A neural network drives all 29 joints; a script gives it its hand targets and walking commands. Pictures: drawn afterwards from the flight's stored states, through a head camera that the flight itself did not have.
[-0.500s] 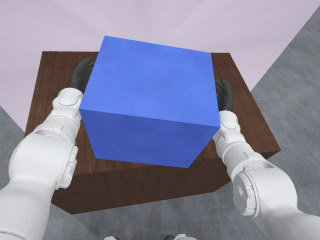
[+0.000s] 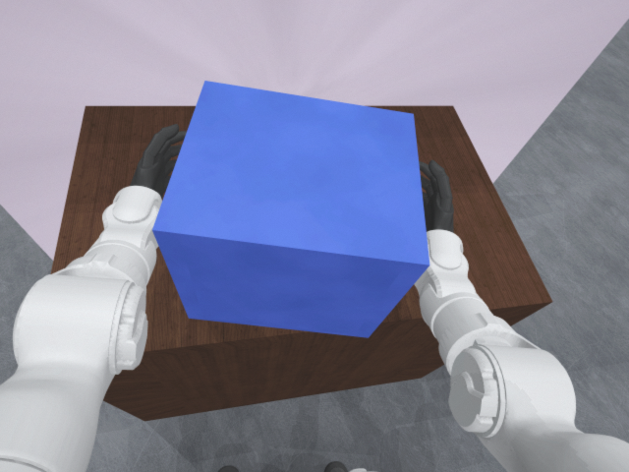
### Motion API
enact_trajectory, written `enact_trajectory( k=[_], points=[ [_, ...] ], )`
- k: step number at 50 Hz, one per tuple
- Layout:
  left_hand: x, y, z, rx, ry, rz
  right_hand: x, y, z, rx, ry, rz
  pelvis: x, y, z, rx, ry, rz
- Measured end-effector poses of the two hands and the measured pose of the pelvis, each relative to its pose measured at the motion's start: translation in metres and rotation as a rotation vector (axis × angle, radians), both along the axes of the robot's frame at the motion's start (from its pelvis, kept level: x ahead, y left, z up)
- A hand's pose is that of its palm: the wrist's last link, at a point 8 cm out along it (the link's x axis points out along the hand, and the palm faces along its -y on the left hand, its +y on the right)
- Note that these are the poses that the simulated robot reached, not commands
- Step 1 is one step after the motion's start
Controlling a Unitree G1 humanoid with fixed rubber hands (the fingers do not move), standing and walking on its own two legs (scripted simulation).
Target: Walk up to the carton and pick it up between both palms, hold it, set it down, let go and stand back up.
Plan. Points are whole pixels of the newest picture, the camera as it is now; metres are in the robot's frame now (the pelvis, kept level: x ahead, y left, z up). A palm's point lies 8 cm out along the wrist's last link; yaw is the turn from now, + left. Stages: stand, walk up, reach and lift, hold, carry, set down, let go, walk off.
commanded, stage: reach and lift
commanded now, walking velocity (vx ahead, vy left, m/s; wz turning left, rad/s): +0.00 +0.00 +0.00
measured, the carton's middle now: (294, 221) +0.44 -0.02 +0.00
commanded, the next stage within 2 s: none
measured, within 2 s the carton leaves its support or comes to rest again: leaves its support in 0.76 s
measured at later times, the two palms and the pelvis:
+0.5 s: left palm (145, 195) +0.45 +0.17 +0.06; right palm (436, 228) +0.39 -0.19 +0.06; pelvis +0.03 -0.02 +0.02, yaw +1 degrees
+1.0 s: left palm (148, 196) +0.42 +0.16 +0.10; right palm (466, 222) +0.37 -0.21 +0.10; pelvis +0.02 -0.02 +0.02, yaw +0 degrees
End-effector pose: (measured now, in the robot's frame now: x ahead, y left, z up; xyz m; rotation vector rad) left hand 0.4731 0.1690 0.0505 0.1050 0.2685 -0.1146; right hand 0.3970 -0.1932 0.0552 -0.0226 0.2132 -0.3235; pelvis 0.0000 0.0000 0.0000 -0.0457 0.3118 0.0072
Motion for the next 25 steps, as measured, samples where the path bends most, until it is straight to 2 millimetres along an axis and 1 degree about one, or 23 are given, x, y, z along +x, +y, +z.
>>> enact_trajectory(
  k=[12, 18, 25],
  points=[
    [-0.007, 0.000, 0.005, -0.014, -0.038, -0.001, -0.008, 0.000, 0.001, -0.009, -0.062, 0.001, 0.014, -0.006, 0.016, 0.010, -0.073, -0.003],
    [-0.011, 0.000, 0.007, 0.003, -0.047, 0.003, -0.008, 0.000, 0.001, -0.014, -0.071, 0.012, 0.021, -0.010, 0.019, 0.014, -0.096, 0.000],
    [-0.022, 0.004, 0.007, 0.010, -0.054, 0.030, -0.009, 0.001, 0.002, -0.012, -0.078, 0.041, 0.027, -0.015, 0.022, 0.018, -0.128, 0.006]
  ],
)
